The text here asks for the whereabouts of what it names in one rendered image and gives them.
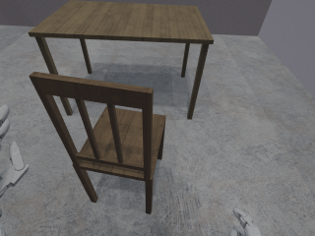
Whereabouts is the table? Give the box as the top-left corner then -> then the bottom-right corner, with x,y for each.
28,0 -> 214,120

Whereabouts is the right robot hand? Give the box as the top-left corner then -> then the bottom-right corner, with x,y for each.
230,207 -> 262,236

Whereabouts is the chair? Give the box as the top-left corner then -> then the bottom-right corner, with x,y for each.
29,72 -> 166,214

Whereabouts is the left robot hand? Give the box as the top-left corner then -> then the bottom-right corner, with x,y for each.
0,104 -> 29,198

